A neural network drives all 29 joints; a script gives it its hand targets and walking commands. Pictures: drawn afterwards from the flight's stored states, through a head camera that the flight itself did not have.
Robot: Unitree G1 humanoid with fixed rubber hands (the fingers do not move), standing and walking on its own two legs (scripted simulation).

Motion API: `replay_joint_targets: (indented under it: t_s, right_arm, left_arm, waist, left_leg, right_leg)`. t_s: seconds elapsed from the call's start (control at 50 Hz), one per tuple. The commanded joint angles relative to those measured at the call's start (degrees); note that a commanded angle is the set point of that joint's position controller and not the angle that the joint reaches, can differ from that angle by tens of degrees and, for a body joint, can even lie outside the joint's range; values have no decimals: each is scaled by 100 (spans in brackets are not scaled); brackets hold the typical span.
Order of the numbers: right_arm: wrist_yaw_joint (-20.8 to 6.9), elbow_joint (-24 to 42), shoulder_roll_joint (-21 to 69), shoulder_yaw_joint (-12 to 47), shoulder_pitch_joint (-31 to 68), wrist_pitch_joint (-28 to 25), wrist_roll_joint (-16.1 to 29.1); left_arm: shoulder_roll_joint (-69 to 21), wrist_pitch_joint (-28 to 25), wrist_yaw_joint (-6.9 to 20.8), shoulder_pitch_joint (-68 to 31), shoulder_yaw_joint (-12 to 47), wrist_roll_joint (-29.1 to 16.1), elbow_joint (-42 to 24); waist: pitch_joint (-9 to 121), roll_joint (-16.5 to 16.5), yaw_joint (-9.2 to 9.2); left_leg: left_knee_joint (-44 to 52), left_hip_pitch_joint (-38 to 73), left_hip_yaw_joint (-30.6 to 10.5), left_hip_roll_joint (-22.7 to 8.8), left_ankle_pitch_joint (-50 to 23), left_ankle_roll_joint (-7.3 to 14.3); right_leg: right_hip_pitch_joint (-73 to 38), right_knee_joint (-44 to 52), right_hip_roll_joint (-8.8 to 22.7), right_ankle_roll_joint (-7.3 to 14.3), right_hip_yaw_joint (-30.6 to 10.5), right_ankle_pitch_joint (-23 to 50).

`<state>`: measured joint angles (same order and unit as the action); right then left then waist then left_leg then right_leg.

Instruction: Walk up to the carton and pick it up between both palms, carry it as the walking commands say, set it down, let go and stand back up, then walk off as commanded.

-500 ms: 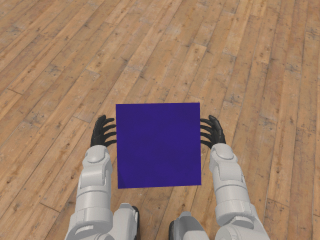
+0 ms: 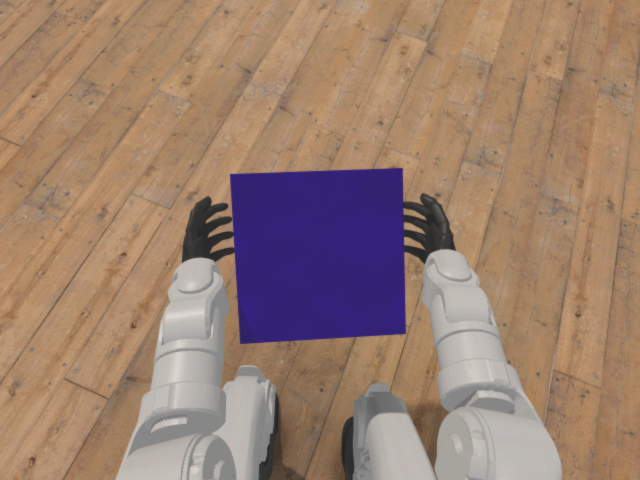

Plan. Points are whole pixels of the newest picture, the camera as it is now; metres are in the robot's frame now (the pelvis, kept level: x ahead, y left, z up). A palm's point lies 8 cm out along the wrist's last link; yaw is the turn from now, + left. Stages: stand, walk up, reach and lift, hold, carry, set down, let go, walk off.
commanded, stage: set down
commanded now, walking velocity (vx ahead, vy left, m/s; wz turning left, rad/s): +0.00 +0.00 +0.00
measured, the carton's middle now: (316, 247) +0.45 +0.02 -0.16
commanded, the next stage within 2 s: none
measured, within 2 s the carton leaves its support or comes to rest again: neither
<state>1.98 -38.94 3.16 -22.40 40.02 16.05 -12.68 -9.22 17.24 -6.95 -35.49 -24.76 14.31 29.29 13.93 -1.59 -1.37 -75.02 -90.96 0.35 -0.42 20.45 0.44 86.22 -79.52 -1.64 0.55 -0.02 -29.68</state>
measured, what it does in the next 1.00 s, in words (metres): lowers itself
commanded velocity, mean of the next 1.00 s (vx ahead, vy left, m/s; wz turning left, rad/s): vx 0.00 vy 0.00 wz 0.00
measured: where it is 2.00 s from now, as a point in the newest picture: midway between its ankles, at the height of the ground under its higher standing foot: (308, 468)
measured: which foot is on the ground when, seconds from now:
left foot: down 0.00-1.00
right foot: down 0.00-1.00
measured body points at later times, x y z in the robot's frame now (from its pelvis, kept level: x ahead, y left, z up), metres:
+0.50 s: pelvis -0.02 -0.01 -0.08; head +0.22 -0.01 +0.31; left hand +0.42 +0.17 -0.15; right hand +0.45 -0.14 -0.16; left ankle +0.11 +0.12 -0.58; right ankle +0.05 -0.11 -0.58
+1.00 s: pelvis -0.03 -0.01 -0.15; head +0.25 -0.01 +0.20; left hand +0.44 +0.17 -0.25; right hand +0.48 -0.14 -0.25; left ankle +0.11 +0.12 -0.58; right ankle +0.05 -0.11 -0.58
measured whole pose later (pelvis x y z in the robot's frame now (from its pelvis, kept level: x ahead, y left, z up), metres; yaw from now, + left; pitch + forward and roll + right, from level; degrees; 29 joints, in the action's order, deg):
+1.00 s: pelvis -0.03 -0.01 -0.15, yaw -3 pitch +45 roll +0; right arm 7.5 -48.7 -4.8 -16.6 61.9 15.1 -7.5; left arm -3.1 15.8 -8.7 -54.9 -29.0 10.0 35.9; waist 7.4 -1.4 -4.1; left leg -102.9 -123.9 -2.1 0.3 23.9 -1.9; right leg 119.8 -108.2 -4.7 0.6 0.3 -33.3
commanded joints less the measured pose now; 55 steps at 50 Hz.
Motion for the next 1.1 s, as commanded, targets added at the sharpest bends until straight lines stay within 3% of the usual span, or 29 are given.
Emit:
replay_joint_targets:
  t_s: [0.0,0.56,0.66,0.74,0.86,1.08]
  right_arm:
    - [-1604,11,5346,3002,3466,-263,827]
    - [-1059,-127,5094,3123,4736,-389,1109]
    - [-1009,-276,4994,3083,5043,-377,1133]
    - [-1025,-361,4869,2986,5200,-399,1109]
    - [-1058,-423,4763,2973,5486,-417,1176]
    - [-1073,-403,4536,3018,5937,-439,1297]
  left_arm:
    - [-5272,-126,1650,-3395,3507,-837,471]
    - [-4630,-249,1552,-4730,2960,-1064,716]
    - [-4477,-233,1548,-5028,2797,-1070,710]
    - [-4480,-228,1513,-5197,2754,-1077,755]
    - [-4338,-245,1457,-5514,2672,-1083,714]
    - [-4169,-286,1415,-6065,2708,-1257,699]
  waist:
    - [4479,118,-55]
    - [5212,-170,-319]
    - [5293,-205,-463]
    - [5302,-190,-381]
    - [5373,-171,-458]
    - [5526,-107,-386]
  left_leg:
    - [213,3781,-146,830,-1069,-143]
    - [-1498,1619,255,914,-933,-155]
    - [-1712,1219,328,907,-827,-184]
    - [-1875,1246,289,892,-862,-211]
    - [-2129,1097,313,873,-880,-224]
    - [-2609,871,375,843,-897,-258]
  right_leg:
    - [-777,864,-755,16,-89,1008]
    - [49,-616,-907,-121,3,1072]
    - [96,-845,-913,-127,24,1018]
    - [531,-1068,-947,-97,122,920]
    - [878,-1372,-958,-85,177,859]
    - [1236,-1859,-907,-68,239,828]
